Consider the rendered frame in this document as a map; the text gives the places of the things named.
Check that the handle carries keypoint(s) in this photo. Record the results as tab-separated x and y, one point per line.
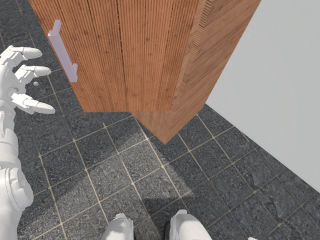
59	47

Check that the left robot hand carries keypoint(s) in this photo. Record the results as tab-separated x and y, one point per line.
10	58

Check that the cupboard door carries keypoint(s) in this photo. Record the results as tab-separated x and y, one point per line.
129	53

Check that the left robot upper arm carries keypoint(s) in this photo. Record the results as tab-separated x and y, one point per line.
15	195

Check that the robot right thigh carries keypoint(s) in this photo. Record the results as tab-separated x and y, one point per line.
186	227

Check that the robot right shin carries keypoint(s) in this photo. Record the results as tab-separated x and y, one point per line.
181	211

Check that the left robot forearm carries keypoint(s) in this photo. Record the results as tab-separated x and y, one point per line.
8	139

